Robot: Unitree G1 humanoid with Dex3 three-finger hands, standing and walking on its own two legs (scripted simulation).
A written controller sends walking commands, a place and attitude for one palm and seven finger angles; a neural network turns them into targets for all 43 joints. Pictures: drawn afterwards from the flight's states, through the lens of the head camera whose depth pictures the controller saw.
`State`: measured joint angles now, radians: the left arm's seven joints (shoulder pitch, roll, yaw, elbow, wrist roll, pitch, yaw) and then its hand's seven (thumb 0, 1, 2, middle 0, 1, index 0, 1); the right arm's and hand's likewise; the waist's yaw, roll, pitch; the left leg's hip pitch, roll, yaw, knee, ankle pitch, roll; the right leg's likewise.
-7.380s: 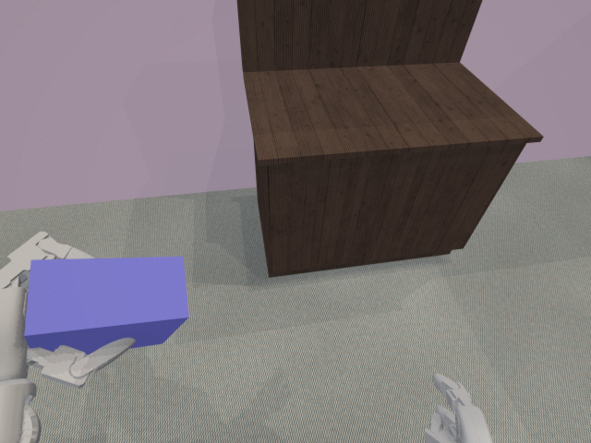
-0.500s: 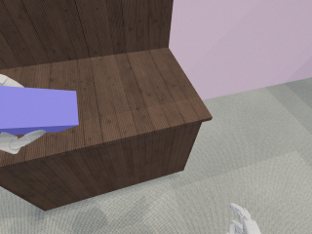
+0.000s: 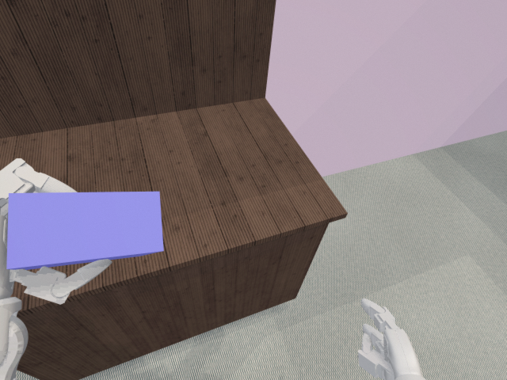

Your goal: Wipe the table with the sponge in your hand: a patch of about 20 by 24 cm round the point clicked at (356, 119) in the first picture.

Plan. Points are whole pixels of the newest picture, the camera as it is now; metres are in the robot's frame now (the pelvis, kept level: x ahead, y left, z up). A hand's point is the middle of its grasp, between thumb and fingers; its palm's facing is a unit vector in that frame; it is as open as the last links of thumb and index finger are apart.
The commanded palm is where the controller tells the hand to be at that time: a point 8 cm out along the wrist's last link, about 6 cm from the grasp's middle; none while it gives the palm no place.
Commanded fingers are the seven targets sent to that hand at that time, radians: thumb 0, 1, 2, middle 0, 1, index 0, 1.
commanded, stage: shuffle to correct the standing spot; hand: left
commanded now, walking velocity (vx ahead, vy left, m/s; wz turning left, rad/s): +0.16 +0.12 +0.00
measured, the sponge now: (110, 230) +0.24 +0.20 +0.17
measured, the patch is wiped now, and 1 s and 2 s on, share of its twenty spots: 0.00 0.00 0.00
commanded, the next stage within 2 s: come to a stop and stand still in 1.96 s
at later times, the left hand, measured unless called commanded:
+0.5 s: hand (17, 250) +0.21 +0.30 +0.15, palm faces +0.44 -0.82 -0.37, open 10.3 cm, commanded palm +0.17 +0.32 +0.18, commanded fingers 0.00 0.10 1.30 -1.20 -1.60 -1.20 -1.60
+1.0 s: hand (20, 247) +0.22 +0.30 +0.14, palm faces +0.42 -0.85 -0.32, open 10.3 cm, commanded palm +0.17 +0.33 +0.18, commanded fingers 0.00 0.10 1.30 -1.20 -1.60 -1.20 -1.60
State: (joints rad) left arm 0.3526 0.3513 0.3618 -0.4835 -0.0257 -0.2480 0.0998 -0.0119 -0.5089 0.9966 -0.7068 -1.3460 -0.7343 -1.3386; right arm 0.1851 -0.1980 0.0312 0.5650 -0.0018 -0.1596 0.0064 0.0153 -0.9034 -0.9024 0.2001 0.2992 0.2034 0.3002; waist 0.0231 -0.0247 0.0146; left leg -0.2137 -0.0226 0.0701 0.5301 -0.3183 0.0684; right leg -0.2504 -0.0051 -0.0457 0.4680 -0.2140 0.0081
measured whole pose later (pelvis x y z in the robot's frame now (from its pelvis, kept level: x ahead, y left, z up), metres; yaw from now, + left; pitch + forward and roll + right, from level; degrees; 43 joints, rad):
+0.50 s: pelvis +0.01 +0.04 -0.02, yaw +0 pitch -2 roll -1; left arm 0.44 0.37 0.41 -0.45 -0.03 -0.24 0.10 -0.01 -0.51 1.00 -0.71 -1.35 -0.73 -1.34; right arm 0.22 -0.19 0.00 0.59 0.01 -0.07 -0.01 0.01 -0.90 -0.90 0.20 0.30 0.20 0.30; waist 0.02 -0.05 0.03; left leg -0.24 -0.07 0.09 0.65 -0.38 0.12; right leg -0.35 -0.05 -0.01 0.83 -0.43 0.00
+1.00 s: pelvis +0.01 +0.05 +0.00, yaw +0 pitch -1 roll +2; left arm 0.44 0.30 0.34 -0.41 -0.01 -0.19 0.11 -0.01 -0.51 1.00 -0.71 -1.34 -0.73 -1.34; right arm 0.25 -0.22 -0.01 0.64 -0.01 -0.10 -0.03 0.02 -0.91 -0.90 0.20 0.30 0.20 0.30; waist 0.03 -0.09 0.00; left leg -0.40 0.07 0.01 0.76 -0.33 0.03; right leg -0.32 -0.05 -0.10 0.55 -0.22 -0.06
